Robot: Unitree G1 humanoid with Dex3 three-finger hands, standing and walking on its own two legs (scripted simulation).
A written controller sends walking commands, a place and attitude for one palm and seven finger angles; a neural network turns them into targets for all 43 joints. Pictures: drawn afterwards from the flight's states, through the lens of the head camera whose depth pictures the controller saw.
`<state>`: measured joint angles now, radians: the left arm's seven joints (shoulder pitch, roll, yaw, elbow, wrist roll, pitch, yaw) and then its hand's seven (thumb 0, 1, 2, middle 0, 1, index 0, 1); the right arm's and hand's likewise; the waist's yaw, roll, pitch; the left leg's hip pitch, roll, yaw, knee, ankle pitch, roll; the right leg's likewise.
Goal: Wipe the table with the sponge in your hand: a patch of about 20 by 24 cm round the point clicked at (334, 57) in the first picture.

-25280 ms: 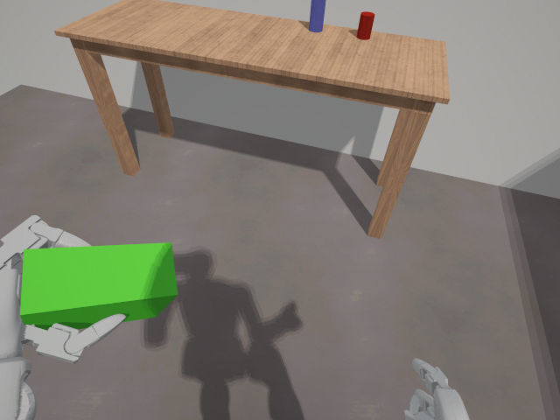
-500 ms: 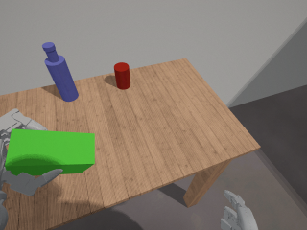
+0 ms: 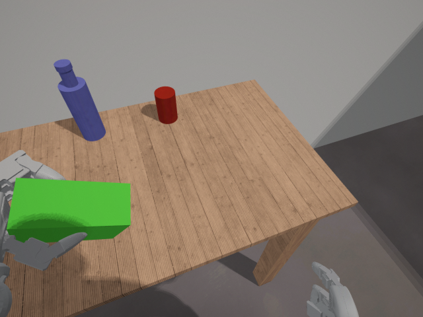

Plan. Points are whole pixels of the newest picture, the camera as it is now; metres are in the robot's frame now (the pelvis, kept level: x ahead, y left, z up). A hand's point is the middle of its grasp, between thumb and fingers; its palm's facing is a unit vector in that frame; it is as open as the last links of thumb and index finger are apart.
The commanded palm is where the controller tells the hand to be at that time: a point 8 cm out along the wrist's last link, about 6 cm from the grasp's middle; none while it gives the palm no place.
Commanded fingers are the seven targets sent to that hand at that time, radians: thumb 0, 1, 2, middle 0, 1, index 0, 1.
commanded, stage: shuffle to correct the standing spot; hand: left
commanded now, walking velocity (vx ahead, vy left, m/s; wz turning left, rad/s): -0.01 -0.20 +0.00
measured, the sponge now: (90, 213) +0.24 +0.20 +0.13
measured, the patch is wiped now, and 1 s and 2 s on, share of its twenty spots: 0.00 0.00 0.00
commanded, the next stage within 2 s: none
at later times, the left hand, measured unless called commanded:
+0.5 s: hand (45, 211) +0.22 +0.24 +0.17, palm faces +0.32 -0.85 -0.42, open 10.1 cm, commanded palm +0.16 +0.28 +0.19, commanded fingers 0.00 0.10 1.30 -1.20 -1.60 -1.20 -1.60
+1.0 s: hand (44, 211) +0.22 +0.24 +0.17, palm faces +0.32 -0.85 -0.43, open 10.1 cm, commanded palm +0.16 +0.28 +0.19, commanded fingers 0.00 0.10 1.30 -1.20 -1.60 -1.20 -1.60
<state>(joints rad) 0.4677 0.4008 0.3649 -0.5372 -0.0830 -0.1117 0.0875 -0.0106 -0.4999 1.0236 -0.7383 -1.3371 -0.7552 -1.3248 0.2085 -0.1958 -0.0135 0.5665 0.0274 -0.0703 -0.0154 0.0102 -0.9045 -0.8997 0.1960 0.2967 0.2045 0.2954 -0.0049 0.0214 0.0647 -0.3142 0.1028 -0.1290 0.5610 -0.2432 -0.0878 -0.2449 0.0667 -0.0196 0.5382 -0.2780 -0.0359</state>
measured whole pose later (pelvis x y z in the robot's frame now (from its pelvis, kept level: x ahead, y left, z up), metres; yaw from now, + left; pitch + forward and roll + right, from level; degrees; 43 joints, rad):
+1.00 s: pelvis +0.00 +0.00 +0.00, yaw +0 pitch -1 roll -2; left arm 0.49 0.41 0.37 -0.55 -0.09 -0.11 0.09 -0.01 -0.50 1.02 -0.74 -1.34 -0.75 -1.33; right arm 0.21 -0.20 -0.01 0.56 0.03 -0.07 -0.02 0.01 -0.90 -0.90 0.20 0.30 0.20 0.30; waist -0.01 0.03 0.06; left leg -0.32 0.10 -0.13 0.56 -0.25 -0.09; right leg -0.25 0.06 -0.02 0.54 -0.28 -0.04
